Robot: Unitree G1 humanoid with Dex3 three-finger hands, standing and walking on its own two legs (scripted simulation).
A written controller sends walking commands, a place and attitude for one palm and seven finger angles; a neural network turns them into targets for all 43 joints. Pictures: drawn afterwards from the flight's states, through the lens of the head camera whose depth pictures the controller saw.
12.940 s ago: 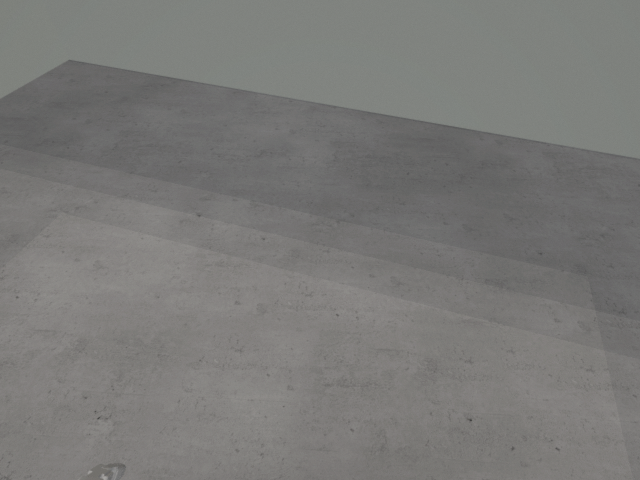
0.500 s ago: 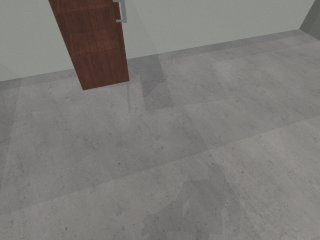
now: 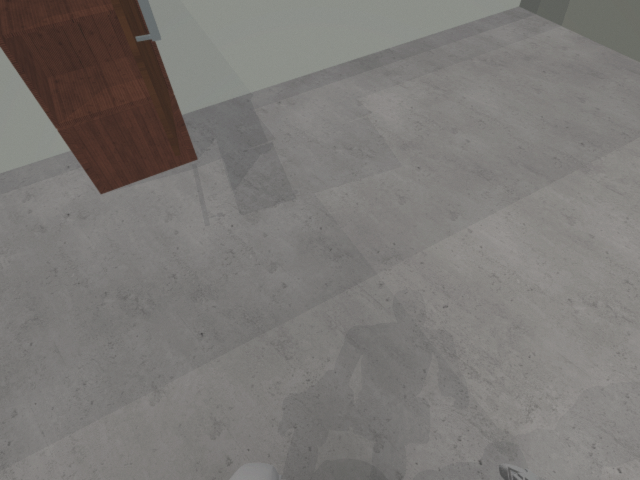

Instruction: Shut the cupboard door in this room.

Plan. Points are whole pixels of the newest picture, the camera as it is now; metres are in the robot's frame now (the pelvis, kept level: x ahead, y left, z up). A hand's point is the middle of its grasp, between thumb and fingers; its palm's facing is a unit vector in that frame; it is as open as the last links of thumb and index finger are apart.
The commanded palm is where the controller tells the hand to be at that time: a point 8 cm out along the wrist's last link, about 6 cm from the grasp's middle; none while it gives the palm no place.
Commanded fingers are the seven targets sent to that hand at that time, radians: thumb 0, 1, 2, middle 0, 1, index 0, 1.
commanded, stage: walk around to get in front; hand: left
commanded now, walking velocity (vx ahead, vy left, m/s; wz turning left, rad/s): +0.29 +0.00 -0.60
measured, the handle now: (139, 16) +1.12 +0.60 +0.03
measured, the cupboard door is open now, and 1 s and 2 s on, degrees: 80 80 80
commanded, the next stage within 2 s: none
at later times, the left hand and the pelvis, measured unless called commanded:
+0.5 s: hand (230, 369) +0.29 +0.19 -0.17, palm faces -0.33 -0.93 -0.19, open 7.4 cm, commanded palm none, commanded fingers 0.00 0.90 0.90 -0.20 -0.30 -0.20 -0.30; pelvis +0.13 +0.03 -0.01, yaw -19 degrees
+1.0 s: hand (309, 280) +0.47 +0.08 -0.17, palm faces -0.43 -0.87 -0.24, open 7.2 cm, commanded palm none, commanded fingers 0.00 0.90 0.90 -0.20 -0.30 -0.20 -0.30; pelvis +0.33 -0.07 -0.01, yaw -28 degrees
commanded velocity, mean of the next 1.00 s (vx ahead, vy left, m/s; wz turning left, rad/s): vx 0.35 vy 0.00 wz -0.38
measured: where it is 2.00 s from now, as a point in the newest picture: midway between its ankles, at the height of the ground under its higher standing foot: (441, 323)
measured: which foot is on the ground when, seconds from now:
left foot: up 0.00-0.16, down 0.18-0.64, up 0.66-1.00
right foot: down 0.00-0.16, up 0.18-0.60, down 0.62-1.00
